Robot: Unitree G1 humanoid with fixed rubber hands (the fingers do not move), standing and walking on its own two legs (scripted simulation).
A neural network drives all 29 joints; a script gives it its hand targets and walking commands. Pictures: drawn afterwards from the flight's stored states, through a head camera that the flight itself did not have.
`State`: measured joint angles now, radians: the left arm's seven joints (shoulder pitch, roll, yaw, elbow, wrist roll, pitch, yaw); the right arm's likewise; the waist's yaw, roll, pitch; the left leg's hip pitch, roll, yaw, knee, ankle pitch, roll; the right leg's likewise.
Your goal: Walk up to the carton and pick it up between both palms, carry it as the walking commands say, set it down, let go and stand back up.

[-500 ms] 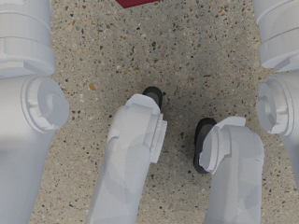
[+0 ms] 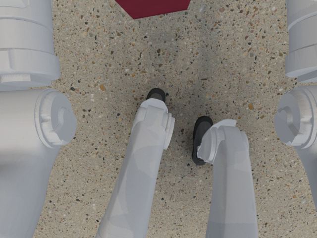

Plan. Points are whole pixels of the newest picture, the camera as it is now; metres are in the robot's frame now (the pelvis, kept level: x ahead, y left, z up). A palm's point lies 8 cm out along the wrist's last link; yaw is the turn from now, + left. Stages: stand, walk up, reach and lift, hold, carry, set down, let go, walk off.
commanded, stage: set down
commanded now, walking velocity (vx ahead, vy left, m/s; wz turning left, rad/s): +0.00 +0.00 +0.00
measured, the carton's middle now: out of the picture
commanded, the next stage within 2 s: let go in 0.54 s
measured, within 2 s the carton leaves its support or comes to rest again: neither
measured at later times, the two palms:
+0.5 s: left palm out of the picture +0.52 +0.34 +0.01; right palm out of the picture +0.62 +0.00 +0.01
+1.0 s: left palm out of the picture +0.40 +0.31 +0.04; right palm out of the picture +0.48 -0.08 +0.04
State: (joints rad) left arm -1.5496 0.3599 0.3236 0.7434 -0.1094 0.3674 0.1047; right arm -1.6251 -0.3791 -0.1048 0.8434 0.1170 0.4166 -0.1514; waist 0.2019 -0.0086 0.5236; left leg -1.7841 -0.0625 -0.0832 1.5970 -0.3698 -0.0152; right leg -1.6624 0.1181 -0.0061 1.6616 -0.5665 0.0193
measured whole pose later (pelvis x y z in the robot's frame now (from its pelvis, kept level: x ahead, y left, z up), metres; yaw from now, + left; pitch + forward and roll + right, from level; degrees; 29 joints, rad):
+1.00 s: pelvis +0.04 +0.04 +0.18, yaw +1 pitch +18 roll -3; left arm -0.69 0.30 0.15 0.41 -0.03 0.29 -0.06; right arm -0.74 -0.18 -0.15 0.37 -0.01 0.32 -0.17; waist 0.16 0.00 0.52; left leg -0.94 -0.06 -0.04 0.81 -0.18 0.05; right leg -0.83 0.07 0.10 0.83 -0.32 0.05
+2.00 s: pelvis +0.17 -0.03 +0.23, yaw +5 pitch +2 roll +2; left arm 0.28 0.21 0.03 0.40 0.03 0.13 -0.03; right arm 0.22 -0.19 -0.01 0.49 0.02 0.03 -0.01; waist 0.02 -0.02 -0.01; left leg -0.23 -0.04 -0.08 0.44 -0.24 -0.03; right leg -0.11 0.05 0.05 0.45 -0.37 -0.05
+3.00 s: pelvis +0.13 -0.01 +0.23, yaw +0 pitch -2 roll +1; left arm 0.29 0.35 0.01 0.86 0.02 -0.02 0.02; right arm 0.19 -0.33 -0.03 0.95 -0.02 -0.02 -0.01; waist -0.01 -0.03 -0.04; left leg -0.21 -0.01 -0.01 0.47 -0.22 0.00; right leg -0.11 0.07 0.12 0.47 -0.32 -0.03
